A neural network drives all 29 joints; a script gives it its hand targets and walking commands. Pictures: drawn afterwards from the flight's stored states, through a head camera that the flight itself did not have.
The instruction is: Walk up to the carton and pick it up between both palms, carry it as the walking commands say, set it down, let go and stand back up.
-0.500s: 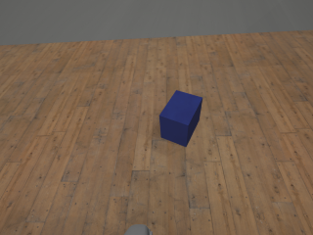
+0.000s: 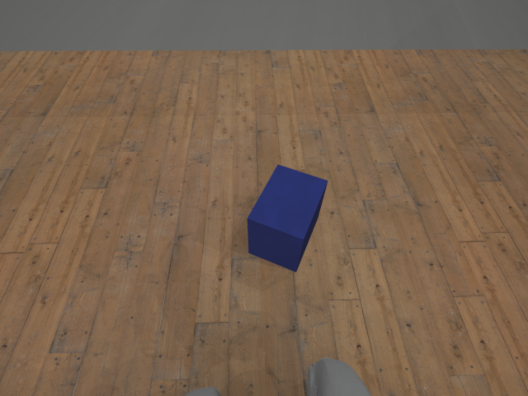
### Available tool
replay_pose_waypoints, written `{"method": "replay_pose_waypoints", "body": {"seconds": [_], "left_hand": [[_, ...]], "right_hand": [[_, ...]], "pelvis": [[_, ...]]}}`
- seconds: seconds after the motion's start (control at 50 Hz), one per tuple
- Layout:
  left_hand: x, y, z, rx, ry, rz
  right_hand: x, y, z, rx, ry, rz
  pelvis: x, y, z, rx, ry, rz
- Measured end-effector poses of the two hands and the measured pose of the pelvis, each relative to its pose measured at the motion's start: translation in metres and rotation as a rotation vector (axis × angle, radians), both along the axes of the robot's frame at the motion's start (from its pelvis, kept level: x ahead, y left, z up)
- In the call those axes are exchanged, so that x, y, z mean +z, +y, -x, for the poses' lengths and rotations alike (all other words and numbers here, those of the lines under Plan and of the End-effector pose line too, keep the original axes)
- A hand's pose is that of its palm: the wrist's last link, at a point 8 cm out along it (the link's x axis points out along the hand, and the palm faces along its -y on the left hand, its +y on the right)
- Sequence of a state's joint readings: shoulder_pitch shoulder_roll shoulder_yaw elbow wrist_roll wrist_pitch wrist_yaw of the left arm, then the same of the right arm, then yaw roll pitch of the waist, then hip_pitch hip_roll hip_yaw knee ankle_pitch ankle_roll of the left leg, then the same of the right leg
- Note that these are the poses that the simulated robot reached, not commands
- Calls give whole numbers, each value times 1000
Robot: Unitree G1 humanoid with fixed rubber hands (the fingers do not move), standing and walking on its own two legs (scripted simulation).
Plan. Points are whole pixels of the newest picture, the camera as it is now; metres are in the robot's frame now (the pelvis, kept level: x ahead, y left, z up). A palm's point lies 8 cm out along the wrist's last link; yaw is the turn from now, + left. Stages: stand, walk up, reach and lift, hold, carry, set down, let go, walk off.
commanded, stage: walk up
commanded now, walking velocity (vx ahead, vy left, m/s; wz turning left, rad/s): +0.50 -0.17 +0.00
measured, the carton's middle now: (287, 218) +0.81 -0.08 -0.62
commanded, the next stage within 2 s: none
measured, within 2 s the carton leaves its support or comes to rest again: neither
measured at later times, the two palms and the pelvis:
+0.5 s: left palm (167, 386) +0.15 +0.18 -0.12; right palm (419, 290) +0.31 -0.27 -0.12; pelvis +0.19 -0.04 +0.02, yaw +0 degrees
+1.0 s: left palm (185, 245) +0.40 +0.19 -0.12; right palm (407, 292) +0.31 -0.27 -0.15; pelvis +0.33 -0.04 +0.01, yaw +0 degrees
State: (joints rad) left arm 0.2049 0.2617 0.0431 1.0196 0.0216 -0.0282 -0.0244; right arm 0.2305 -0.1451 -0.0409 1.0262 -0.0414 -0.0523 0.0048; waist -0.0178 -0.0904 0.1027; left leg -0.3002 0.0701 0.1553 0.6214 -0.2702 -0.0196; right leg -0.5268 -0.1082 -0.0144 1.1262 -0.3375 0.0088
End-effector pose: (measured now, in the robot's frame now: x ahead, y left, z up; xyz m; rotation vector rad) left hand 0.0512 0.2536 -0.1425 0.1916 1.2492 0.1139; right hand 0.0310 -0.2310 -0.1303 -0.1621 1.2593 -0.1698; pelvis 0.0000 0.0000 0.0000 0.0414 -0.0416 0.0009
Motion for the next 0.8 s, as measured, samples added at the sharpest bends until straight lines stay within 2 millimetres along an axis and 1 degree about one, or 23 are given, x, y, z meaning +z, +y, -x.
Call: {"method": "replay_pose_waypoints", "body": {"seconds": [0.06, 0.1, 0.14, 0.18, 0.2, 0.24, 0.28, 0.34, 0.4, 0.46, 0.52, 0.56, 0.6, 0.62, 0.66, 0.72, 0.8], "left_hand": [[15, -13, -65, -50, -80, -2], [24, -27, -101, -81, -126, -4], [27, -42, -130, -100, -171, -16], [28, -53, -147, -93, -203, -36], [29, -58, -150, -81, -206, -43], [30, -65, -147, -42, -180, -47], [30, -70, -137, -3, -130, -42], [29, -76, -122, 46, -45, -24], [28, -79, -110, 89, 19, -8], [27, -79, -102, 131, 82, 4], [23, -75, -97, 164, 146, 20], [17, -71, -99, 184, 185, 39], [5, -64, -105, 192, 218, 58], [0, -61, -110, 189, 232, 66], [-6, -55, -127, 168, 245, 74], [-8, -46, -165, 126, 222, 73], [-1, -40, -231, 74, 127, 52]], "right_hand": [[-1, -16, 16, -60, 84, -7], [-6, -29, 18, -89, 123, -17], [-16, -44, 14, -105, 149, -30], [-28, -57, 0, -93, 166, -38], [-31, -62, -11, -77, 167, -39], [-32, -69, -44, -42, 137, -44], [-27, -72, -85, -17, 70, -50], [-14, -71, -147, 18, -27, -51], [-1, -63, -201, 56, -80, -47], [8, -52, -247, 93, -107, -42], [14, -37, -287, 122, -132, -36], [15, -25, -309, 138, -145, -29], [13, -14, -326, 147, -163, -16], [12, -10, -331, 149, -166, -11], [14, -3, -335, 150, -162, -5], [17, -1, -327, 113, -128, 0], [18, -10, -309, 36, -60, 9]], "pelvis": [[4, -11, -25, -10, 4, -1], [3, -21, -44, -11, 10, 0], [-3, -32, -64, -8, 15, -2], [-9, -41, -81, -3, 13, 16], [-9, -44, -88, 1, 8, 23], [-7, -48, -103, 2, 0, 38], [-2, -51, -118, -6, -1, 48], [7, -54, -139, -8, 3, 56], [12, -53, -158, -5, 12, 56], [16, -48, -178, 0, 21, 59], [16, -39, -198, 4, 30, 65], [13, -30, -213, 16, 32, 70], [5, -22, -229, 26, 32, 69], [3, -19, -236, 24, 30, 58], [3, -16, -247, 14, 26, 48], [6, -17, -263, 11, 23, 38], [13, -20, -282, 8, 25, 32]]}}
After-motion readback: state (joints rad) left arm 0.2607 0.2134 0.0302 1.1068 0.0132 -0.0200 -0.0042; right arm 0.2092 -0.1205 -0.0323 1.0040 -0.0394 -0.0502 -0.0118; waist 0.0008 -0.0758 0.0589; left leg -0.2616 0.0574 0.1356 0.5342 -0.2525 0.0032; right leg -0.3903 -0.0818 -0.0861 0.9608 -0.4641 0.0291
